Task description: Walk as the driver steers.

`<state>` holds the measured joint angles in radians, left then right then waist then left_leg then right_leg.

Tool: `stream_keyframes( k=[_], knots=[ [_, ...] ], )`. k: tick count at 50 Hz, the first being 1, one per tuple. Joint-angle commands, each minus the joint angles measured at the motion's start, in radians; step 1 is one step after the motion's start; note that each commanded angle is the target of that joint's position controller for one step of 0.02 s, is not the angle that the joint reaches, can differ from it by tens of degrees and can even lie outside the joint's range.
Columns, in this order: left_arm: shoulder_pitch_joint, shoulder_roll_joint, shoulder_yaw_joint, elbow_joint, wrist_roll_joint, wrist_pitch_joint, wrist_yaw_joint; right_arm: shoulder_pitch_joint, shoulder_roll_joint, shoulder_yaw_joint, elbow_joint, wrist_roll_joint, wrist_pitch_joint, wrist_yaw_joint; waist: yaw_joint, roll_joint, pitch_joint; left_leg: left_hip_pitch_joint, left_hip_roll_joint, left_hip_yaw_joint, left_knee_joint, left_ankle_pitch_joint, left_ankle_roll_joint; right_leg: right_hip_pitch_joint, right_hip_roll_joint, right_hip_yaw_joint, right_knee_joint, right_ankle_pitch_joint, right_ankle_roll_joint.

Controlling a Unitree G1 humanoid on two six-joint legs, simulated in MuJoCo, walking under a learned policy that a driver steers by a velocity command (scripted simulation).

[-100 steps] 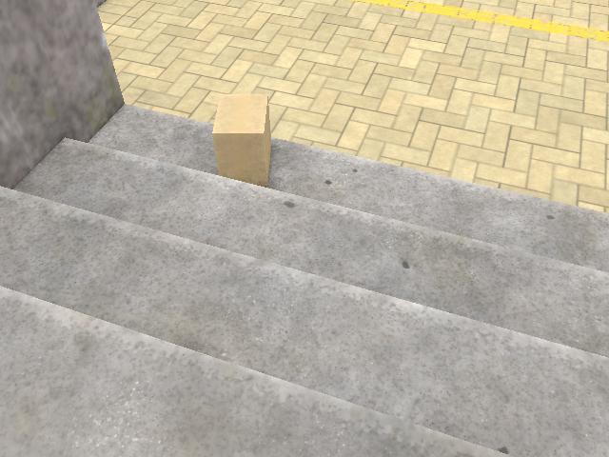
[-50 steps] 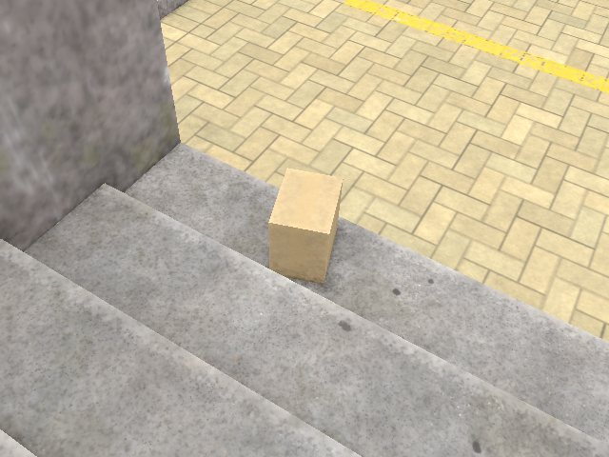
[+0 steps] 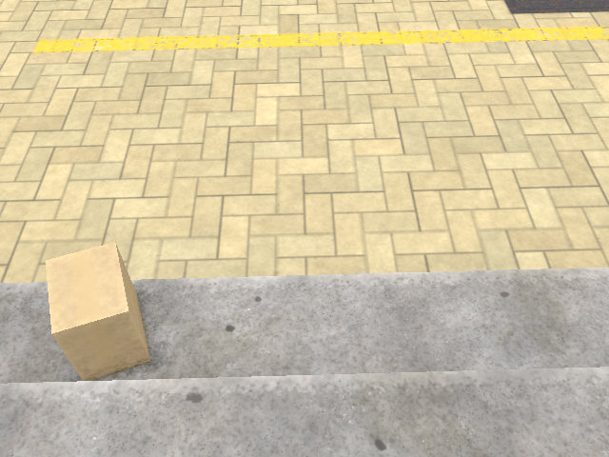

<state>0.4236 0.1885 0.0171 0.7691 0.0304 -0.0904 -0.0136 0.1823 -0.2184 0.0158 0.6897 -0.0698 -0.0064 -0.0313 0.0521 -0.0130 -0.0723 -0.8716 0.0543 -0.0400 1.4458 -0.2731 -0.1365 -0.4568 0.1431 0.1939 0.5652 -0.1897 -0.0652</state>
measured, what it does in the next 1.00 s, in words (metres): walks ahead, turning right: left foot, then right foot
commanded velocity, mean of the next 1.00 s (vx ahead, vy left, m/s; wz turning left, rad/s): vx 0.36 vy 0.00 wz -0.32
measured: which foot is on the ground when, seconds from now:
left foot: up 0.00-0.14, down 0.16-0.80, up 0.82-1.00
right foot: down 0.00-0.16, up 0.18-0.78, down 0.80-1.00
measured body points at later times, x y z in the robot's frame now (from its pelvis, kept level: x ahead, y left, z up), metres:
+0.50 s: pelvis +0.08 +0.08 +0.02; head +0.08 +0.10 +0.47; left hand +0.29 +0.25 -0.10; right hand -0.02 -0.12 -0.13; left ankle +0.03 +0.17 -0.73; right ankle +0.20 -0.14 -0.60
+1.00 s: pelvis +0.33 -0.06 +0.00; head +0.34 -0.05 +0.45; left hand +0.41 +0.17 -0.15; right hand +0.34 -0.33 -0.12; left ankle +0.40 +0.06 -0.67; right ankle +0.27 -0.13 -0.73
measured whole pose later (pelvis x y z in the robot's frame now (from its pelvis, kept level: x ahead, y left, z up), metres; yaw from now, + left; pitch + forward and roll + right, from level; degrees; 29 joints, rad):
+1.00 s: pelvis +0.33 -0.06 +0.00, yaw -18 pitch +1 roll -3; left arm 0.40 0.20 0.05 0.93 0.05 -0.09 -0.02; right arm 0.24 -0.25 -0.04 0.87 -0.10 -0.08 0.05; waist 0.01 0.02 -0.01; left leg -0.60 0.07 -0.05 1.10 -0.23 0.11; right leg -0.21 0.06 -0.09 0.51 -0.33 -0.06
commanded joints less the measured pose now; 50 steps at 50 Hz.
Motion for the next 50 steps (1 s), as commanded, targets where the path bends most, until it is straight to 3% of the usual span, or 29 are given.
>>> stream_keyframes(
  k=[1,5,7,8,9,10,11,13,14,15,16,18,23,29,31,32,36,39,40,41,42,43,44,45,46,47,48,49,50],
  knots=[
    [-0.142,0.209,0.049,-0.131,-0.022,-0.023,0.015,-0.002,-0.044,-0.014,-0.081,0.003,0.017,0.039,-0.082,-0.07,0.013,0.283,-0.002,0.049,-0.375,-0.094,0.004,-0.132,-0.196,0.333,-0.272,-0.313,-0.134],
    [-0.104,0.215,0.073,-0.133,-0.021,-0.013,-0.002,0.053,-0.076,-0.032,-0.04,0.018,0.02,0.046,-0.042,-0.122,0.008,0.422,-0.044,0.017,-0.815,-0.105,0.048,0.04,-0.286,0.512,-0.259,-0.541,-0.165],
    [-0.09,0.145,0.053,-0.136,-0.009,-0.012,0.003,0.169,-0.117,-0.066,-0.005,0.036,-0.027,0.028,-0.099,-0.079,-0.037,0.696,-0.033,0.013,-0.916,-0.071,0.125,-0.056,-0.203,0.5,-0.145,-0.56,-0.119],
    [-0.067,0.089,0.034,-0.137,-0.013,-0.015,0.012,0.322,-0.128,-0.081,0.045,0.021,-0.056,0.019,-0.149,-0.054,-0.071,0.939,0.057,-0.055,-0.886,-0.076,0.209,-0.214,-0.13,0.436,-0.034,-0.49,-0.078],
    [-0.134,-0.034,0.001,-0.212,-0.035,-0.004,0.011,0.429,-0.208,-0.098,0.066,0.001,-0.088,0.003,-0.193,0.175,-0.046,1.154,0.322,-0.535,-1.083,-0.389,0.482,-0.627,0.075,0.172,0.256,-0.42,0.022],
    [-0.253,0.031,0.02,-0.244,0.009,0.003,0.016,0.413,-0.169,-0.085,0.065,-0.047,-0.094,0.03,-0.211,0.131,0.17,1.16,0.413,-0.877,-1.225,-0.447,0.554,-1.022,0.088,0.196,0.331,-0.323,0.09],
    [-0.281,0.047,0.024,-0.213,0.008,0.011,0.026,0.284,-0.161,-0.086,0.038,-0.029,-0.084,0.052,-0.163,0.106,0.174,1.113,0.393,-0.766,-1.256,-0.482,0.475,-1.045,0.018,0.205,0.338,-0.115,0.102],
    [-0.172,0.092,0.043,-0.127,0.01,0.022,0.033,0.121,-0.106,-0.081,0.017,0.057,-0.089,0.065,-0.081,0.195,0.077,0.871,0.278,-0.47,-1.236,-0.407,0.375,-0.796,-0.037,0.046,0.479,0.053,0.099],
    [-0.091,0.072,0.036,-0.082,0.044,0.019,0.012,0.111,-0.052,-0.06,0.03,0.057,-0.103,0.06,-0.023,0.175,0.065,0.713,0.231,-0.364,-1.229,-0.302,0.328,-0.672,-0.062,-0.006,0.659,0.124,0.083],
    [-0.042,0.06,0.03,-0.051,0.061,0.02,-0.024,0.086,-0.04,-0.053,0.032,0.028,-0.114,0.052,0.014,0.131,0.066,0.576,0.196,-0.259,-1.232,-0.214,0.304,-0.597,-0.075,-0.053,0.776,0.181,0.073],
    [-0.046,0.051,0.021,-0.04,0.057,0.024,-0.059,0.076,-0.051,-0.053,0.041,0.0,-0.121,0.046,0.013,0.1,0.082,0.495,0.176,-0.178,-1.244,-0.182,0.294,-0.571,-0.087,-0.074,0.832,0.233,0.069],
    [-0.136,0.067,0.014,-0.058,0.032,0.022,-0.1,0.11,-0.073,-0.052,0.088,-0.012,-0.136,0.043,-0.036,0.075,0.108,0.444,0.16,-0.085,-1.277,-0.142,0.296,-0.545,-0.114,-0.096,0.821,0.303,0.071],
    [-0.314,0.094,0.024,-0.095,0.021,0.011,-0.054,0.368,-0.055,-0.015,0.241,-0.023,-0.145,0.063,-0.14,0.109,0.12,0.811,0.21,-0.088,-1.278,0.05,0.34,-0.716,-0.127,-0.033,0.565,0.435,0.042],
    [-0.444,0.032,0.016,-0.128,0.022,0.029,-0.054,0.416,-0.043,0.011,0.314,-0.025,-0.128,0.085,-0.131,0.114,0.127,0.986,0.223,0.007,-1.291,0.414,0.35,-0.607,-0.157,-0.116,0.323,0.385,0.023],
    [-0.505,0.011,0.008,-0.146,0.018,0.035,-0.064,0.444,-0.045,0.01,0.337,-0.018,-0.13,0.081,-0.141,0.109,0.146,1.0,0.216,0.044,-1.298,0.49,0.351,-0.524,-0.175,-0.181,0.225,0.317,0.028],
    [-0.493,-0.003,0.003,-0.15,0.02,0.038,-0.064,0.482,-0.051,0.01,0.359,-0.035,-0.133,0.078,-0.138,0.128,0.142,1.052,0.245,0.032,-1.276,0.554,0.367,-0.518,-0.19,-0.155,0.275,0.325,0.026],
    [-0.533,0.01,0.012,-0.16,0.02,0.039,-0.069,0.492,-0.065,-0.009,0.39,-0.018,-0.13,0.065,-0.129,0.113,0.158,1.137,0.243,0.068,-1.226,0.671,0.354,-0.427,-0.174,-0.222,0.168,0.124,-0.005],
    [-0.395,0.077,0.045,-0.142,0.024,0.021,-0.061,0.368,-0.165,-0.046,0.341,-0.022,-0.127,0.062,-0.002,0.143,0.096,0.867,0.205,0.163,-1.032,1.064,0.311,0.083,-0.082,-0.331,0.174,0.033,-0.057],
    [-0.212,0.137,0.073,-0.082,0.014,0.004,-0.049,0.345,-0.194,-0.063,0.332,-0.024,-0.13,0.066,0.065,0.101,0.031,0.723,0.154,0.201,-0.806,1.034,0.269,0.368,-0.064,-0.33,0.125,0.132,-0.091],
    [0.026,0.195,0.091,-0.003,0.026,-0.011,-0.026,0.434,-0.111,-0.045,0.328,-0.044,-0.131,0.075,0.086,-0.03,-0.193,0.414,0.08,0.206,-0.452,0.646,0.195,0.869,-0.189,-0.186,0.179,0.373,-0.236],
    [0.258,0.206,0.076,0.061,0.04,-0.012,-0.016,0.466,0.021,-0.002,0.29,-0.059,-0.138,0.117,0.116,-0.234,-0.426,0.162,-0.12,0.122,-0.065,-0.4,0.147,1.174,-0.466,0.291,-0.021,0.354,-0.457],
    [0.387,0.179,0.082,0.139,0.062,-0.037,-0.011,0.132,-0.023,-0.022,0.175,0.014,-0.145,0.132,0.238,-0.106,-0.138,-0.117,-0.137,-0.046,0.027,-0.399,0.203,1.044,-0.476,0.388,-0.154,0.198,-0.363],
    [0.219,0.176,0.08,0.131,0.04,-0.056,-0.013,0.0,-0.039,-0.034,0.117,0.029,-0.148,0.114,0.161,-0.071,0.082,-0.127,-0.034,-0.068,-0.044,-0.278,0.231,0.717,-0.488,0.303,-0.192,0.104,-0.295],
    [0.044,0.083,0.049,0.111,0.009,-0.045,-0.017,0.008,-0.068,-0.05,0.127,0.002,-0.136,0.085,0.062,0.002,0.097,0.047,0.03,-0.062,-0.101,-0.162,0.241,0.455,-0.464,0.226,-0.213,0.072,-0.272],
    [-0.102,0.175,0.071,0.086,-0.041,-0.006,0.008,0.196,-0.107,-0.082,0.179,0.1,-0.091,0.051,-0.075,-0.01,0.21,0.143,0.034,-0.043,-0.255,-0.088,0.211,0.315,-0.436,0.162,-0.262,0.331,-0.189],
    [-0.144,0.135,0.06,0.074,-0.041,0.008,0.012,0.263,-0.091,-0.079,0.204,0.081,-0.05,0.043,-0.111,-0.017,0.195,0.277,0.04,-0.037,-0.323,-0.085,0.184,0.182,-0.415,0.078,-0.307,0.339,-0.166],
    [-0.117,-0.069,-0.005,0.073,0.011,-0.015,-0.013,0.158,0.054,-0.027,0.172,-0.07,-0.057,0.073,-0.09,-0.023,0.083,0.294,0.066,-0.065,-0.254,-0.022,0.236,0.152,-0.426,0.026,-0.322,0.09,-0.215],
    [-0.132,-0.085,-0.011,0.077,0.036,-0.027,-0.012,0.171,0.092,-0.015,0.162,-0.089,-0.053,0.091,-0.117,-0.026,0.128,0.254,0.076,-0.08,-0.31,0.12,0.275,0.095,-0.404,0.007,-0.328,0.044,-0.206],
    [-0.205,-0.085,-0.019,0.046,0.066,-0.048,0.002,0.164,0.094,-0.006,0.164,-0.087,-0.071,0.104,-0.124,0.017,0.113,0.268,0.073,-0.084,-0.483,0.334,0.296,0.045,-0.34,-0.083,-0.299,0.023,-0.167]
  ],
)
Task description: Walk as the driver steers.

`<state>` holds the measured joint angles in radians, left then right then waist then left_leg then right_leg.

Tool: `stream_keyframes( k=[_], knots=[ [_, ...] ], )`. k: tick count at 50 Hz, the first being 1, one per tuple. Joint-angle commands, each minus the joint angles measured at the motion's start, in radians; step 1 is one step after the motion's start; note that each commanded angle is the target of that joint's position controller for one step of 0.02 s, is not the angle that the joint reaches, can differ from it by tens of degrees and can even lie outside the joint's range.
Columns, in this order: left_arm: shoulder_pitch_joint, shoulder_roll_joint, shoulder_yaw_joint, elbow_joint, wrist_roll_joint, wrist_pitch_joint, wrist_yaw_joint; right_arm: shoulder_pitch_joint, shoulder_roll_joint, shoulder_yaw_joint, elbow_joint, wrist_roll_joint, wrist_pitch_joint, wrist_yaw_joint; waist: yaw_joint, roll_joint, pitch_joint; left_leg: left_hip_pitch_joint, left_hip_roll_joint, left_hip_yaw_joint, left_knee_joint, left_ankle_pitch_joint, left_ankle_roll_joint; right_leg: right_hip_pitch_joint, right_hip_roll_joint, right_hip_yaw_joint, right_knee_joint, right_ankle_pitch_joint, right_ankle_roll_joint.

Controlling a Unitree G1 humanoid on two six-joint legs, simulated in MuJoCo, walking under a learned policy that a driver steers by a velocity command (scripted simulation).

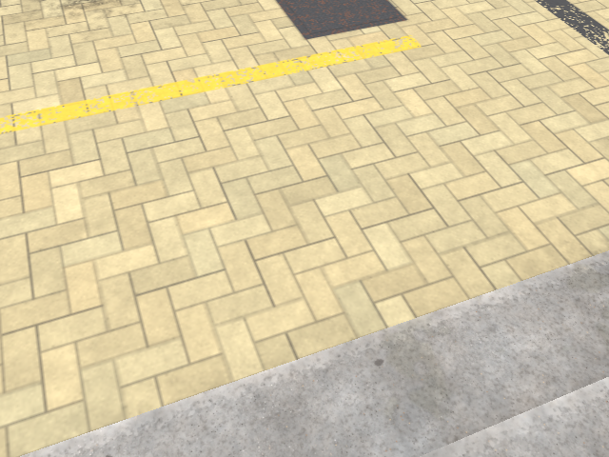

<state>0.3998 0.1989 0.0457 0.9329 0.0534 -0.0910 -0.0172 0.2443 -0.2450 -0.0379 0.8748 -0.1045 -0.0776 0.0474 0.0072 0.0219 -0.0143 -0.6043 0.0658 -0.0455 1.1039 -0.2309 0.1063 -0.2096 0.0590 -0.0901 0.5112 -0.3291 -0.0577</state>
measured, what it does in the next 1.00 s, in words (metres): goes down, turning left: left foot 0.10 m lower, then right foot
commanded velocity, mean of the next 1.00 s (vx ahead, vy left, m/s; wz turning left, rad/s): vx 0.16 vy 0.00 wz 0.50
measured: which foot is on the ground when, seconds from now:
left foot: up 0.00-0.22, down 0.24-0.68, up 0.70-1.00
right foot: down 0.00-0.24, up 0.26-0.64, down 0.66-1.00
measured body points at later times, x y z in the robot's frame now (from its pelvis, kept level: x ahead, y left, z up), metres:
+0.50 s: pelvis +0.25 +0.03 -0.10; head +0.28 +0.04 +0.35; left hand +0.39 +0.30 -0.20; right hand +0.35 -0.21 -0.23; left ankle +0.28 +0.10 -0.83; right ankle +0.37 -0.12 -0.79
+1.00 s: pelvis +0.32 -0.01 -0.09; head +0.35 +0.01 +0.36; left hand +0.29 +0.33 -0.16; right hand +0.58 -0.14 -0.19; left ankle +0.25 +0.10 -0.79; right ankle +0.34 -0.10 -0.83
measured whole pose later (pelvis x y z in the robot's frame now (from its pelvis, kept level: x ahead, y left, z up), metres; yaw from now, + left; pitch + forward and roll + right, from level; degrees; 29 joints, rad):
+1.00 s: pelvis +0.32 -0.01 -0.09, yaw +32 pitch +2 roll -1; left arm 0.18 0.32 0.09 0.64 0.05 -0.09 0.04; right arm 0.21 -0.29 -0.02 0.68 -0.07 -0.02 0.08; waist 0.05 0.02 0.02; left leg -0.46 0.08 0.04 0.86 -0.35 -0.07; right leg -0.14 -0.02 -0.20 0.32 -0.21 -0.04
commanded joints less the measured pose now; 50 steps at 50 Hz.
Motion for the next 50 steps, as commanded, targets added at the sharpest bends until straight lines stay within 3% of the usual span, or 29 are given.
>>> stream_keyframes(
  k=[1,2,3,5,6,7,9,11,12,13,14,15,16,17,18,21,23,25,26,28,30,31,33,34,35,36,39,44,50],
  knots=[
    [-0.207,-0.02,-0.029,-0.121,0.054,-0.059,0.012,0.056,0.084,0.041,-0.023,-0.021,-0.019,0.035,-0.063,-0.01,0.021,0.117,0.033,-0.012,-0.333,0.525,0.058,-0.285,-0.161,0.069,-0.189,0.136,-0.133],
    [-0.138,0.165,0.03,-0.038,-0.09,-0.05,0.021,-0.013,-0.017,-0.01,-0.069,0.097,0.004,0.016,-0.109,-0.119,0.091,0.282,-0.045,0.06,-0.388,0.622,-0.002,-0.383,-0.152,0.065,-0.244,0.175,-0.1],
    [-0.1,0.152,0.023,-0.029,-0.099,-0.047,0.024,-0.019,-0.04,-0.012,-0.059,0.116,0.018,0.011,-0.091,-0.098,0.071,0.355,-0.044,0.047,-0.388,0.704,-0.022,-0.407,-0.171,0.06,-0.208,0.11,-0.08],
    [-0.051,0.099,0.014,0.0,-0.083,-0.03,0.035,-0.054,-0.028,-0.011,-0.06,0.123,0.042,0.01,-0.059,-0.096,0.112,0.36,-0.059,0.065,-0.449,0.768,-0.033,-0.349,-0.174,0.019,-0.149,0.012,-0.048],
    [0.009,-0.007,-0.042,0.007,0.116,-0.046,-0.002,-0.121,0.001,0.031,-0.077,-0.029,0.017,0.027,0.009,-0.013,0.143,0.227,0.023,0.006,-0.485,0.663,-0.022,-0.221,-0.214,0.032,-0.059,-0.004,-0.083],
    [0.059,0.007,-0.031,0.029,0.087,-0.048,-0.006,-0.165,-0.001,0.022,-0.09,-0.044,0.005,0.026,0.016,-0.023,0.165,0.152,0.003,0.051,-0.561,0.611,-0.016,-0.103,-0.214,0.05,-0.013,0.015,-0.088],
    [0.171,0.045,-0.044,0.074,0.025,-0.032,0.01,-0.207,-0.021,0.024,-0.089,-0.023,-0.009,0.02,0.047,-0.02,0.17,0.186,-0.009,0.095,-0.63,0.599,-0.033,-0.022,-0.217,0.076,0.096,0.091,-0.07],
    [0.104,0.132,-0.038,0.048,0.027,-0.01,-0.006,0.038,-0.112,-0.017,0.01,0.019,-0.022,0.001,-0.072,0.033,0.087,0.518,-0.077,0.19,-0.721,0.658,-0.037,-0.073,-0.157,0.005,0.347,0.27,-0.018],
    [0.04,0.159,-0.038,0.021,0.045,-0.002,-0.031,0.244,-0.191,-0.053,0.064,0.026,-0.029,-0.011,-0.174,0.07,0.012,0.769,-0.054,0.161,-0.72,0.722,0.031,-0.172,-0.119,-0.016,0.596,0.335,0.045],
    [0.267,-0.046,-0.08,0.025,0.036,-0.001,-0.056,0.362,-0.257,-0.058,0.054,0.028,-0.021,-0.024,-0.094,0.332,-0.389,1.311,0.234,-0.196,-0.428,1.374,0.369,-0.43,-0.033,-0.01,1.085,-0.369,0.176],
    [0.123,0.041,-0.07,-0.051,-0.001,-0.006,-0.073,0.435,-0.21,-0.058,0.058,0.033,-0.009,-0.022,-0.229,0.135,-0.519,1.469,0.354,-0.49,-0.445,1.384,0.46,-0.665,-0.025,0.135,1.247,-0.509,0.217],
    [-0.142,0.156,-0.034,-0.144,-0.035,-0.022,-0.062,0.384,-0.241,-0.074,0.039,0.037,-0.019,-0.026,-0.261,0.034,-0.283,1.241,0.329,-0.45,-0.517,1.311,0.396,-0.785,-0.065,0.169,1.232,-0.49,0.207],
    [-0.187,0.186,-0.018,-0.225,-0.048,-0.029,-0.027,0.239,-0.241,-0.072,0.0,0.068,-0.031,-0.027,-0.161,0.035,-0.216,1.03,0.34,-0.474,-0.588,0.946,0.392,-0.799,-0.104,0.191,1.172,-0.481,0.17],
    [-0.148,0.19,-0.015,-0.201,-0.001,-0.024,0.011,0.047,-0.131,-0.035,-0.045,0.081,-0.048,-0.029,-0.074,-0.073,-0.105,0.691,0.306,-0.43,-0.687,0.745,0.321,-0.703,-0.181,0.265,0.891,-0.239,0.134],
    [-0.124,0.163,-0.017,-0.171,0.04,-0.009,0.041,0.0,-0.097,-0.016,-0.062,0.063,-0.051,-0.016,-0.009,-0.029,-0.005,0.371,0.278,-0.395,-0.776,0.744,0.329,-0.488,-0.217,0.239,0.803,-0.231,0.123],
    [-0.037,0.03,-0.049,-0.149,0.027,0.028,0.037,-0.047,-0.187,-0.045,-0.102,0.059,-0.06,0.024,0.074,-0.051,-0.059,0.08,0.089,-0.216,-0.847,0.683,0.297,-0.126,-0.153,0.1,0.486,-0.006,0.14],
    [-0.068,0.051,-0.045,-0.155,0.016,0.053,0.022,-0.046,-0.206,-0.058,-0.132,0.049,-0.061,0.032,0.045,-0.014,-0.066,0.103,0.065,-0.219,-0.848,0.615,0.257,-0.086,-0.122,0.086,0.388,0.101,0.141],
    [-0.128,0.098,-0.028,-0.18,0.017,0.066,0.021,-0.007,-0.169,-0.056,-0.146,0.058,-0.053,0.028,0.018,0.016,-0.067,0.186,0.073,-0.26,-0.815,0.509,0.234,-0.113,-0.107,0.104,0.315,0.124,0.136],
    [-0.135,0.114,-0.021,-0.188,0.021,0.062,0.023,-0.005,-0.149,-0.053,-0.16,0.042,-0.052,0.022,0.012,0.014,-0.075,0.223,0.091,-0.298,-0.773,0.477,0.225,-0.123,-0.121,0.139,0.333,0.175,0.128],
    [-0.161,0.137,-0.009,-0.218,0.025,0.044,0.033,-0.008,-0.145,-0.048,-0.199,0.047,-0.046,0.011,0.004,0.034,-0.085,0.262,0.09,-0.332,-0.699,0.476,0.22,-0.126,-0.095,0.122,0.347,0.095,0.117],
    [-0.23,0.153,-0.003,-0.257,-0.008,0.034,0.046,0.028,-0.161,-0.052,-0.192,0.062,-0.046,0.005,-0.026,0.048,-0.058,0.389,0.133,-0.432,-0.668,0.495,0.224,-0.193,-0.088,0.148,0.186,0.003,0.106],
    [-0.278,0.151,-0.001,-0.28,-0.038,0.035,0.052,0.067,-0.166,-0.051,-0.168,0.089,-0.038,0.01,-0.032,0.027,-0.038,0.445,0.119,-0.448,-0.655,0.46,0.226,-0.189,-0.058,0.109,-0.002,0.036,0.089],
    [-0.244,0.183,0.01,-0.294,-0.067,0.029,0.063,0.076,-0.138,-0.032,-0.172,0.085,-0.022,0.03,-0.012,0.01,-0.112,0.381,0.061,-0.424,-0.568,0.372,0.155,0.043,-0.122,0.158,-0.138,0.399,-0.037],
    [-0.224,0.277,0.034,-0.315,-0.067,0.016,0.072,0.143,-0.056,-0.004,-0.207,0.07,-0.018,0.031,-0.054,-0.183,-0.249,0.191,-0.087,-0.246,-0.399,0.057,0.025,0.319,-0.344,0.385,-0.119,0.827,-0.307],
    [-0.203,0.283,0.051,-0.33,0.004,0.001,0.06,0.078,-0.077,-0.006,-0.238,0.04,-0.016,0.021,0.018,-0.249,-0.156,-0.107,-0.193,-0.103,-0.216,-0.465,-0.092,0.381,-0.534,0.578,-0.216,0.89,-0.476],
    [-0.175,0.245,0.054,-0.31,0.024,-0.011,0.065,0.031,-0.152,-0.026,-0.228,0.027,0.003,0.005,0.047,-0.05,-0.11,-0.117,-0.097,-0.09,-0.049,-0.474,-0.128,0.334,-0.525,0.494,-0.245,0.788,-0.392],
    [-0.321,0.17,0.035,-0.349,-0.035,-0.015,0.051,0.048,-0.135,-0.022,-0.207,0.022,0.021,-0.03,-0.027,-0.091,-0.049,-0.022,-0.063,-0.016,0.132,-0.273,-0.196,0.141,-0.352,0.207,-0.234,0.809,-0.23],
    [-0.264,0.26,0.069,-0.364,-0.015,-0.003,0.071,-0.011,-0.097,0.001,-0.251,0.039,0.031,0.034,0.025,-0.082,-0.055,0.012,-0.013,0.073,-0.019,-0.081,-0.208,0.174,-0.282,0.039,-0.242,0.738,-0.212],
    [-0.211,0.315,0.111,-0.354,0.002,-0.009,0.056,0.002,-0.131,-0.001,-0.246,0.039,0.049,0.033,0.05,-0.134,-0.034,0.093,0.016,0.1,-0.321,-0.127,-0.149,0.245,-0.418,0.09,-0.243,0.663,-0.224]
  ],
)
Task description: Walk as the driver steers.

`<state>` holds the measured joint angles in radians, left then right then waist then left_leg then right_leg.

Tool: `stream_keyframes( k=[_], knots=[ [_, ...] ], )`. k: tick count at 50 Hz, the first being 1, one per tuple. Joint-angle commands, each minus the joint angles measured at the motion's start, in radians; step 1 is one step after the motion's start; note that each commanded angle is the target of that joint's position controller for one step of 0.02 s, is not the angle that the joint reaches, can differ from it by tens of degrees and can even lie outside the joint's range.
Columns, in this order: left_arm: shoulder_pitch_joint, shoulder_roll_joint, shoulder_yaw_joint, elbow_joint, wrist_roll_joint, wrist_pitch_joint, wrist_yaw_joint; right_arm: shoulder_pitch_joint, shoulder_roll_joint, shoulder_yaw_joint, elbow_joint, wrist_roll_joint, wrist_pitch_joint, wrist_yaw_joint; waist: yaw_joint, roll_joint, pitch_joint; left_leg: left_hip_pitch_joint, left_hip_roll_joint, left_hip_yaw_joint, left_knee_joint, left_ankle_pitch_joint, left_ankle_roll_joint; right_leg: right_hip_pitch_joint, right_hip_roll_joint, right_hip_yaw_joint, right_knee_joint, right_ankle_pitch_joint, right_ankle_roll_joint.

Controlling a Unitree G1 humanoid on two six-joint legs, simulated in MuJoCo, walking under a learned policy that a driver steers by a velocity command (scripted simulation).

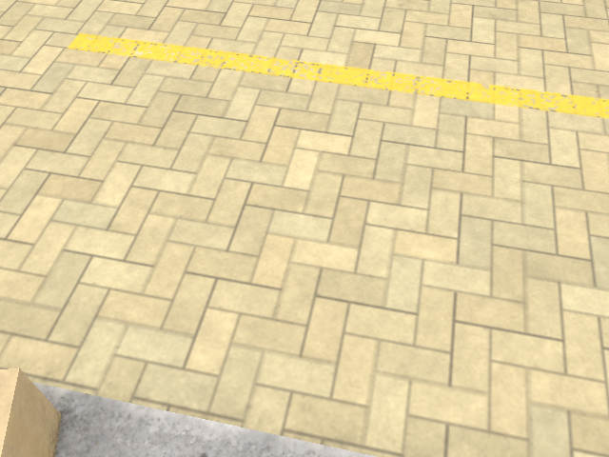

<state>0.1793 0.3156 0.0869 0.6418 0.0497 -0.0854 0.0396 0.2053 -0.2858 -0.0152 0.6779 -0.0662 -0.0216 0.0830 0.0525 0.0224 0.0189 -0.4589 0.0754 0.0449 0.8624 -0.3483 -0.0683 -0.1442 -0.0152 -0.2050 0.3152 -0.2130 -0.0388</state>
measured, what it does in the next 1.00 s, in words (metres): goes down, turning left: left foot, then right foot 0.11 m lower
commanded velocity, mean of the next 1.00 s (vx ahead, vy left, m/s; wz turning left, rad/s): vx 0.29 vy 0.00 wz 0.30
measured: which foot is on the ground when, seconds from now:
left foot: up 0.00-0.12, down 0.14-0.82, up 0.84-1.00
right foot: down 0.00-0.14, up 0.16-0.80, down 0.82-1.00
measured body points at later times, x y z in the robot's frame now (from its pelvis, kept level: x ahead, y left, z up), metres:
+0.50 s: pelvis +0.06 +0.07 +0.00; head +0.07 +0.09 +0.45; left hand +0.14 +0.34 -0.12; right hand +0.13 -0.16 -0.13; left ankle -0.01 +0.13 -0.75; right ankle +0.19 -0.08 -0.70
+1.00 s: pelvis +0.31 +0.04 -0.12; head +0.33 +0.04 +0.33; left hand +0.28 +0.28 -0.26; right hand +0.39 -0.18 -0.26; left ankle +0.30 +0.18 -0.74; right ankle +0.33 -0.04 -0.85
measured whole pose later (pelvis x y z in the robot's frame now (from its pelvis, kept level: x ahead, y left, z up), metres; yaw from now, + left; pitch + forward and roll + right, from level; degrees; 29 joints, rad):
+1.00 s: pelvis +0.31 +0.04 -0.12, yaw +16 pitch +1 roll -2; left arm 0.35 0.20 0.01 0.93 0.07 -0.10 -0.05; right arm 0.36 -0.22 0.02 0.93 -0.09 -0.08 0.05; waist -0.02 0.04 0.01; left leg -0.72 0.06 -0.06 1.34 -0.17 0.06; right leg -0.24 0.08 -0.07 0.50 -0.27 -0.08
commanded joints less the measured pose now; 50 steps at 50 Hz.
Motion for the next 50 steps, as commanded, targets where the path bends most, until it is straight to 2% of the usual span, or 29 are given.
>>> stream_keyframes(
  k=[1,5,7,8,9,10,11,12,13,14,17,19,21,25,29,33,34,37,38,39,40,41,42,43,44,45,46,48,50],
  knots=[
    [-0.004,0.198,0.071,-0.068,0.008,-0.016,0.0,0.038,-0.097,-0.028,-0.046,0.001,-0.011,-0.004,0.006,-0.136,-0.066,-0.033,-0.002,0.016,-0.109,-0.007,0.038,0.18,-0.349,0.2,-0.046,0.498,-0.232],
    [-0.046,0.204,0.074,-0.061,0.007,-0.01,0.005,0.019,-0.101,-0.048,-0.04,0.022,-0.032,0.004,-0.018,-0.119,-0.06,0.107,-0.05,0.053,-0.322,0.122,0.105,0.139,-0.338,0.136,0.027,0.299,-0.152],
    [-0.011,0.153,0.055,-0.033,0.008,0.004,-0.014,0.065,-0.135,-0.077,-0.035,0.027,-0.052,-0.006,-0.048,-0.037,-0.102,0.333,-0.071,0.022,-0.464,0.465,0.191,0.016,-0.264,0.059,0.193,0.115,-0.064],
    [0.04,0.036,0.023,-0.087,0.017,0.006,-0.017,0.148,-0.282,-0.116,-0.045,0.024,-0.065,-0.036,-0.034,0.214,-0.215,0.592,0.18,-0.294,-0.475,1.056,0.401,-0.2,-0.085,-0.076,0.504,-0.347,0.069],
    [-0.001,0.045,0.01,-0.129,0.014,-0.013,-0.022,0.223,-0.31,-0.124,-0.056,0.0,-0.089,-0.032,-0.084,0.107,-0.242,0.692,0.306,-0.537,-0.506,0.967,0.54,-0.403,0.023,0.158,0.586,-0.584,0.094],
    [-0.102,0.062,0.008,-0.132,-0.012,-0.011,-0.021,0.262,-0.258,-0.129,0.004,-0.016,-0.114,-0.037,-0.126,0.044,-0.099,0.631,0.269,-0.459,-0.519,0.856,0.482,-0.513,-0.008,0.258,0.651,-0.533,0.093],
    [-0.103,0.108,0.019,-0.116,-0.017,-0.008,-0.012,0.252,-0.197,-0.117,0.026,0.003,-0.117,-0.036,-0.12,0.065,-0.079,0.6,0.231,-0.409,-0.556,0.662,0.444,-0.541,-0.028,0.268,0.717,-0.473,0.087],
    [-0.045,0.141,0.029,-0.075,0.011,-0.003,-0.008,0.222,-0.135,-0.095,0.025,0.036,-0.107,-0.032,-0.096,0.078,-0.067,0.552,0.206,-0.4,-0.601,0.442,0.419,-0.536,-0.053,0.283,0.735,-0.4,0.077],
    [-0.02,0.116,0.014,-0.048,0.035,0.005,-0.01,0.182,-0.099,-0.076,0.014,0.047,-0.097,-0.027,-0.067,0.086,-0.021,0.462,0.179,-0.401,-0.651,0.229,0.39,-0.51,-0.068,0.292,0.717,-0.322,0.064],
    [0.0,0.091,-0.001,-0.026,0.045,0.011,-0.017,0.145,-0.084,-0.063,-0.007,0.036,-0.082,-0.027,-0.053,0.076,0.012,0.378,0.136,-0.39,-0.7,0.025,0.36,-0.472,-0.065,0.293,0.689,-0.199,0.055],
    [0.022,0.051,-0.03,0.021,0.019,0.021,-0.07,0.15,-0.091,-0.057,-0.022,0.001,-0.081,-0.039,-0.064,0.047,0.018,0.32,0.107,-0.341,-0.73,0.015,0.337,-0.441,-0.051,0.259,0.704,0.016,0.043],
    [0.0,0.054,-0.039,0.031,0.029,0.016,-0.09,0.219,-0.095,-0.052,0.0,-0.008,-0.096,-0.04,-0.098,0.048,0.015,0.36,0.09,-0.321,-0.704,0.035,0.348,-0.491,-0.06,0.262,0.648,0.113,0.052],
    [-0.071,0.049,-0.048,0.024,0.025,0.009,-0.081,0.29,-0.076,-0.038,0.051,-0.021,-0.105,-0.046,-0.131,0.034,0.044,0.465,0.131,-0.373,-0.667,0.07,0.371,-0.619,-0.096,0.326,0.526,0.21,0.073],
    [-0.114,-0.003,-0.076,0.034,0.029,0.011,-0.054,0.364,-0.054,-0.02,0.12,-0.009,-0.094,-0.034,-0.173,0.035,0.029,0.488,0.109,-0.345,-0.587,0.119,0.383,-0.641,-0.098,0.309,0.325,0.384,0.1],
    [-0.124,-0.032,-0.093,0.045,0.043,0.02,-0.066,0.401,-0.006,0.008,0.191,-0.019,-0.085,-0.008,-0.167,0.03,0.083,0.302,0.101,-0.359,-0.518,0.101,0.387,-0.531,-0.088,0.287,0.276,0.439,0.07],
    [-0.204,-0.038,-0.105,0.025,0.046,0.028,-0.071,0.438,0.0,0.019,0.257,-0.018,-0.089,-0.022,-0.193,0.014,0.116,0.294,0.086,-0.395,-0.401,-0.021,0.361,-0.529,-0.074,0.287,0.204,0.446,0.055],
    [-0.243,0.025,-0.05,0.01,-0.061,0.036,-0.093,0.354,-0.133,-0.039,0.22,0.089,-0.049,-0.08,-0.166,0.081,0.114,0.174,0.038,-0.342,-0.364,0.126,0.298,-0.392,-0.041,0.252,0.227,0.505,0.043],
    [-0.22,-0.037,-0.053,0.033,-0.068,0.053,-0.097,0.402,-0.056,-0.025,0.247,0.064,-0.012,-0.122,-0.189,0.079,0.123,0.183,0.019,-0.336,-0.256,0.167,0.26,-0.281,-0.03,0.25,0.153,0.413,0.036],
    [-0.164,-0.036,-0.089,0.081,0.066,0.034,-0.088,0.47,0.033,0.026,0.302,-0.027,-0.05,-0.06,-0.177,-0.081,0.113,0.29,0.08,-0.395,-0.176,-0.023,0.263,-0.303,-0.1,0.285,0.069,0.366,0.038],
    [-0.106,-0.028,-0.072,0.094,0.063,0.025,-0.081,0.448,-0.016,0.007,0.306,0.002,-0.058,-0.034,-0.135,-0.036,0.124,0.28,0.075,-0.383,-0.121,0.012,0.274,-0.227,-0.087,0.227,0.023,0.354,0.027],
    [-0.002,0.026,-0.05,0.134,0.03,0.008,-0.076,0.437,-0.047,0.004,0.323,-0.01,-0.06,-0.012,-0.079,-0.056,0.073,0.178,0.021,-0.337,-0.009,0.112,0.263,0.017,-0.043,0.161,0.045,0.365,0.017],
    [0.234,0.083,-0.016,0.202,0.006,-0.009,-0.081,0.45,-0.045,0.005,0.344,-0.043,-0.069,0.018,0.03,-0.111,-0.028,-0.028,-0.058,-0.258,0.247,0.234,0.201,0.368,-0.059,0.173,0.193,0.369,-0.041],
    [0.485,0.122,-0.011,0.241,0.028,-0.002,-0.099,0.61,0.081,0.028,0.37,-0.026,-0.074,0.043,0.057,-0.346,-0.32,-0.261,-0.212,-0.174,0.74,-0.3,0.113,0.774,-0.247,0.371,0.409,0.776,-0.284],
    [0.58,0.129,-0.023,0.254,0.049,0.005,-0.136,0.553,0.038,0.023,0.301,-0.002,-0.086,0.053,0.103,-0.289,-0.426,-0.475,-0.274,-0.215,0.997,-0.422,0.086,0.869,-0.413,0.77,0.258,0.633,-0.445],
    [0.459,0.168,0.004,0.274,0.049,0.004,-0.132,0.329,-0.007,0.009,0.208,0.023,-0.095,0.035,0.089,-0.213,-0.116,-0.82,-0.204,-0.2,1.045,-0.299,0.085,0.704,-0.436,0.874,0.112,0.111,-0.395],
    [0.324,0.096,-0.016,0.242,0.03,-0.005,-0.123,0.193,-0.034,0.005,0.194,0.021,-0.102,-0.005,0.071,-0.037,0.018,-0.797,-0.112,-0.17,0.984,-0.119,0.109,0.433,-0.387,0.732,0.029,-0.109,-0.309],
    [0.172,0.003,-0.051,0.197,0.033,-0.012,-0.112,0.232,-0.014,0.015,0.199,-0.004,-0.099,-0.028,-0.014,0.047,0.026,-0.644,-0.024,-0.202,0.79,0.076,0.126,0.191,-0.359,0.661,-0.019,-0.143,-0.292],
    [0.016,-0.121,-0.101,0.171,0.032,-0.038,-0.091,0.203,0.06,0.047,0.192,-0.048,-0.081,-0.044,-0.122,-0.035,0.096,-0.411,0.094,-0.238,0.461,0.282,0.162,-0.182,-0.287,0.588,-0.139,-0.054,-0.267],
    [0.042,-0.045,-0.077,0.183,-0.003,-0.069,-0.064,0.117,0.06,0.049,0.163,-0.031,-0.068,-0.036,-0.083,-0.058,0.024,-0.29,0.068,-0.131,0.172,0.342,0.127,-0.203,-0.192,0.435,-0.166,0.029,-0.271]
  ],
)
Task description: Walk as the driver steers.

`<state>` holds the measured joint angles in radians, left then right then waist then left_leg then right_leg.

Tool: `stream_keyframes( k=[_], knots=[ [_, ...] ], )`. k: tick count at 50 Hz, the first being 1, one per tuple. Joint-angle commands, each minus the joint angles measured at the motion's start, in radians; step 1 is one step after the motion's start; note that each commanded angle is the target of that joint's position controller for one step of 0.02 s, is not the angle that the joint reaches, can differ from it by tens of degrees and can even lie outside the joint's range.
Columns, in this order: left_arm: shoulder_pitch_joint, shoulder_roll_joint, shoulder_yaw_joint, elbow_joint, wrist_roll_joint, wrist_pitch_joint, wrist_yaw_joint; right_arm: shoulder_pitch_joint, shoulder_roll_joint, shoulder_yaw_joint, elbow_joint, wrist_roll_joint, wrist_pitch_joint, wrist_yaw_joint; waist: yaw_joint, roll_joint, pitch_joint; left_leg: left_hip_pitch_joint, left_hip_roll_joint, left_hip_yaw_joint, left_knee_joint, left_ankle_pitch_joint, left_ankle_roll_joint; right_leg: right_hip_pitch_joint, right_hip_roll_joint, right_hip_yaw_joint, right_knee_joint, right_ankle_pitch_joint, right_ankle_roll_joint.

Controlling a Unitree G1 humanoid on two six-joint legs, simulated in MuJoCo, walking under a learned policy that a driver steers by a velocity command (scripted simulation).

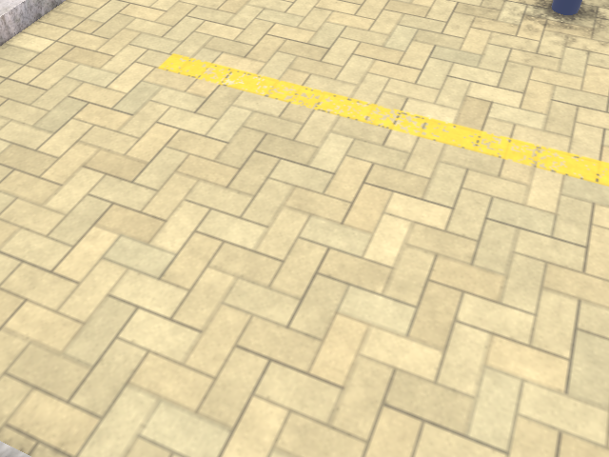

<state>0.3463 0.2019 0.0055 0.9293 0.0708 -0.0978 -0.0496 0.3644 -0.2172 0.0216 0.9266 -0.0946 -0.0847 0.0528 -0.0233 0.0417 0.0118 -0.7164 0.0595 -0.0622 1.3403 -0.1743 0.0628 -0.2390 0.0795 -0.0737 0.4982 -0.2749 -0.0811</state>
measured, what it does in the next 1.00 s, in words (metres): goes down: left foot 0.11 m lower, then right foot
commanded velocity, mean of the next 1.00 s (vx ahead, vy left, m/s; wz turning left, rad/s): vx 0.50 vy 0.00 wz -0.20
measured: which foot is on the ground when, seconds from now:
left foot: up 0.00-0.40, down 0.42-0.96, up 0.98-1.00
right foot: down 0.00-0.44, up 0.46-0.92, down 0.94-1.00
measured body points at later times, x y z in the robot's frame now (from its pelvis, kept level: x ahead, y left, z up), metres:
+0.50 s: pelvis +0.33 +0.07 -0.11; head +0.37 +0.08 +0.34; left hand +0.16 +0.28 -0.24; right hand +0.56 -0.14 -0.21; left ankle +0.42 +0.16 -0.84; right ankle +0.08 -0.09 -0.64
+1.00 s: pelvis +0.61 +0.00 -0.12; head +0.65 -0.02 +0.32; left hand +0.88 +0.19 -0.21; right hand +0.57 -0.27 -0.27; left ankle +0.46 +0.17 -0.76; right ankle +0.69 -0.09 -0.84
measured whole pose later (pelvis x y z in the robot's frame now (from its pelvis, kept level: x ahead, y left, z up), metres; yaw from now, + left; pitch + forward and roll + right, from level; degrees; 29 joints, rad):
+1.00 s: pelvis +0.61 +0.00 -0.12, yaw -14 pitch +3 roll +1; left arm 0.04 0.24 0.07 0.72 -0.02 -0.04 -0.03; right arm 0.29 -0.26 -0.07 0.97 0.01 -0.08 -0.02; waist -0.03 -0.01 0.04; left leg -0.19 0.07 0.09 1.03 -0.48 -0.03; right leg -0.54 0.04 -0.04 0.69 -0.20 -0.11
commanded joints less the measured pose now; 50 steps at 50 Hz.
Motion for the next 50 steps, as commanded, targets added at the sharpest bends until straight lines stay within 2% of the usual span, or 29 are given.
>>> stream_keyframes(
  k=[1,3,4,6,7,9,11,12,15,17,19,20,21,22,23,24,25,26,28,31,33,36,42,45,46,47,48,49,50],
  knots=[
    [-0.072,0.094,0.012,-0.069,-0.014,-0.066,0.03,-0.07,-0.022,0.014,-0.099,0.004,0.0,-0.003,0.007,-0.074,0.023,0.0,0.088,-0.008,-0.405,0.23,-0.018,-0.096,-0.275,0.269,-0.331,0.197,-0.232],
    [0.006,0.136,0.024,-0.026,0.006,-0.06,0.011,-0.149,-0.009,0.022,-0.137,0.01,0.008,0.013,0.017,-0.059,0.032,0.098,0.047,0.04,-0.547,0.295,-0.037,-0.115,-0.258,0.202,-0.295,0.472,-0.224],
    [0.026,0.147,0.028,-0.014,0.018,-0.055,-0.006,-0.144,-0.002,0.025,-0.142,0.003,0.016,0.022,0.004,-0.071,0.032,0.13,0.041,0.02,-0.496,0.378,-0.033,-0.124,-0.261,0.191,-0.254,0.505,-0.218],
    [0.044,0.124,0.026,-0.009,0.015,-0.049,-0.015,-0.158,-0.045,0.01,-0.147,-0.01,0.022,0.031,0.009,-0.059,0.045,0.068,0.032,0.011,-0.488,0.42,-0.021,-0.058,-0.266,0.199,-0.205,0.421,-0.218],
    [0.099,0.083,0.015,0.027,0.024,-0.05,-0.002,-0.227,-0.059,0.008,-0.17,-0.005,0.019,0.024,0.039,-0.041,0.071,-0.114,0.077,-0.088,-0.565,0.506,-0.024,0.127,-0.292,0.254,-0.149,0.326,-0.203],
    [0.267,0.055,0.008,0.075,0.009,-0.043,0.025,-0.372,-0.065,0.001,-0.202,-0.008,0.016,0.015,0.132,-0.047,0.083,-0.341,0.067,-0.044,-0.707,0.515,-0.033,0.4,-0.3,0.287,-0.087,0.268,-0.2],
    [0.389,0.029,-0.003,0.124,0.02,-0.029,0.034,-0.487,-0.032,0.007,-0.23,-0.001,0.018,0.019,0.182,-0.066,0.097,-0.385,0.065,-0.015,-0.756,0.501,-0.036,0.466,-0.308,0.318,-0.049,0.254,-0.192],
    [0.379,0.017,-0.009,0.126,0.021,-0.027,0.031,-0.515,-0.024,0.013,-0.227,0.004,0.015,0.024,0.185,-0.047,0.126,-0.296,0.077,-0.016,-0.839,0.597,-0.024,0.386,-0.275,0.282,-0.045,0.198,-0.168],
    [0.306,0.073,-0.002,0.114,0.03,-0.014,-0.003,-0.556,-0.022,0.021,-0.246,0.012,0.026,0.03,0.166,-0.062,0.151,0.127,0.032,0.064,-0.841,0.579,-0.009,0.05,-0.236,0.239,-0.093,0.091,-0.16],
    [0.317,0.102,0.012,0.129,0.006,-0.015,-0.002,-0.598,-0.073,0.008,-0.246,0.001,0.032,0.024,0.176,-0.04,0.183,0.143,0.028,0.067,-0.903,0.447,-0.017,0.139,-0.242,0.252,-0.056,0.131,-0.139],
    [0.321,0.14,0.024,0.148,0.0,-0.008,0.009,-0.534,-0.11,-0.008,-0.196,0.009,0.033,0.009,0.147,-0.034,0.145,0.23,0.03,0.064,-1.006,0.405,-0.012,0.265,-0.234,0.243,0.058,0.326,-0.098],
    [0.304,0.17,0.031,0.147,0.014,-0.002,-0.002,-0.381,-0.153,-0.03,-0.145,0.035,0.024,0.002,0.078,-0.008,0.074,0.444,0.019,0.093,-1.027,0.489,0.013,0.239,-0.202,0.192,0.188,0.478,-0.068],
    [0.315,0.159,0.025,0.143,0.052,0.004,-0.026,-0.14,-0.207,-0.06,-0.085,0.054,0.006,-0.005,-0.006,-0.011,-0.057,0.831,0.019,0.12,-0.87,0.534,0.049,0.058,-0.158,0.137,0.384,0.524,-0.02],
    [0.269,0.079,0.037,0.123,-0.103,0.007,0.009,0.01,-0.291,-0.097,-0.061,0.156,0.006,-0.026,-0.102,0.052,-0.144,1.178,0.143,-0.023,-0.592,0.897,0.097,-0.368,-0.088,0.157,0.803,0.091,0.033],
    [0.41,0.016,0.006,0.14,-0.152,-0.005,0.026,0.146,-0.271,-0.09,-0.03,0.146,0.015,-0.026,-0.121,0.278,-0.447,1.432,0.398,-0.322,-0.569,1.016,0.262,-0.545,-0.021,0.196,1.263,-0.483,0.083],
    [0.368,0.084,0.024,0.111,-0.18,-0.024,0.037,0.205,-0.237,-0.095,-0.009,0.159,0.03,-0.018,-0.17,0.197,-0.57,1.425,0.411,-0.48,-0.752,0.525,0.31,-0.601,-0.048,0.298,1.295,-0.468,0.084],
    [0.212,0.095,0.035,0.047,-0.19,-0.019,0.064,0.148,-0.217,-0.101,0.014,0.145,0.037,-0.022,-0.139,0.112,-0.424,1.259,0.397,-0.467,-0.899,0.201,0.28,-0.685,-0.095,0.2,1.281,-0.375,0.096],
    [0.081,0.112,0.046,0.0,-0.169,-0.007,0.089,-0.02,-0.167,-0.084,-0.02,0.13,0.028,-0.032,-0.086,-0.055,-0.204,0.963,0.344,-0.358,-1.003,0.187,0.231,-0.672,-0.132,0.132,1.172,-0.226,0.104],
    [0.132,0.052,0.052,-0.003,-0.122,0.038,0.107,-0.187,-0.119,-0.07,-0.04,0.095,-0.006,-0.023,0.042,-0.092,-0.104,0.583,0.328,-0.252,-1.073,0.223,0.2,-0.491,-0.202,0.16,1.078,-0.059,0.081],
    [0.116,0.004,0.069,-0.023,-0.117,0.066,0.107,-0.23,-0.083,-0.067,-0.008,0.08,-0.023,-0.034,0.094,0.035,0.026,0.335,0.213,-0.01,-1.146,0.257,0.117,-0.399,-0.212,0.191,0.801,0.086,0.071],
    [0.021,0.035,0.078,-0.069,-0.101,0.059,0.094,-0.183,-0.096,-0.073,0.015,0.071,-0.027,-0.06,0.086,0.051,0.03,0.372,0.188,0.06,-1.147,0.333,0.121,-0.425,-0.207,0.2,0.621,0.206,0.076],
    [-0.14,0.026,0.067,-0.124,-0.092,0.047,0.06,-0.142,-0.142,-0.091,0.025,0.089,-0.026,-0.089,0.049,0.009,0.028,0.446,0.179,0.126,-1.16,0.325,0.109,-0.405,-0.187,0.161,0.34,0.393,0.054],
    [-0.382,0.053,0.059,-0.231,-0.093,0.056,0.017,-0.011,-0.173,-0.123,0.056,0.114,0.003,-0.095,-0.019,-0.043,0.083,0.731,0.249,0.175,-1.115,0.323,0.077,-0.529,-0.168,0.096,0.196,0.288,0.0],
    [-0.363,0.092,0.077,-0.263,-0.09,0.057,0.001,-0.035,-0.223,-0.14,0.031,0.115,0.022,-0.094,0.02,0.018,0.017,0.763,0.232,0.244,-0.937,0.734,0.038,-0.354,-0.083,-0.019,0.181,0.099,-0.048],
    [-0.258,0.125,0.096,-0.244,-0.091,0.056,-0.001,-0.047,-0.231,-0.141,0.024,0.117,0.028,-0.095,0.085,0.026,-0.043,0.742,0.211,0.27,-0.778,0.868,0.023,-0.197,-0.036,-0.049,0.153,0.093,-0.073],
    [-0.073,0.19,0.132,-0.195,-0.096,0.059,0.009,-0.055,-0.22,-0.136,0.012,0.114,0.027,-0.095,0.172,0.003,-0.134,0.601,0.171,0.29,-0.535,0.817,-0.011,0.089,-0.014,-0.011,0.102,0.153,-0.117],
    [0.052,0.335,0.17,-0.168,-0.1,0.062,0.029,-0.011,-0.14,-0.109,-0.037,0.082,0.007,-0.084,0.164,-0.217,-0.25,0.2,0.048,0.293,-0.12,0.229,-0.076,0.481,-0.265,0.432,0.057,0.175,-0.261],
    [0.089,0.347,0.157,-0.184,-0.094,0.056,0.031,-0.02,-0.105,-0.088,-0.069,0.093,-0.046,-0.055,0.138,-0.276,-0.416,-0.047,-0.115,0.052,0.106,-0.394,-0.093,0.687,-0.425,0.928,-0.16,0.059,-0.393],
    [0.102,0.275,0.138,-0.176,-0.071,0.056,0.035,-0.149,-0.174,-0.113,-0.093,0.135,-0.081,-0.04,0.182,-0.189,-0.349,-0.197,-0.06,-0.042,0.121,-0.346,-0.065,0.692,-0.399,0.835,-0.195,0.04,-0.332]
  ],
)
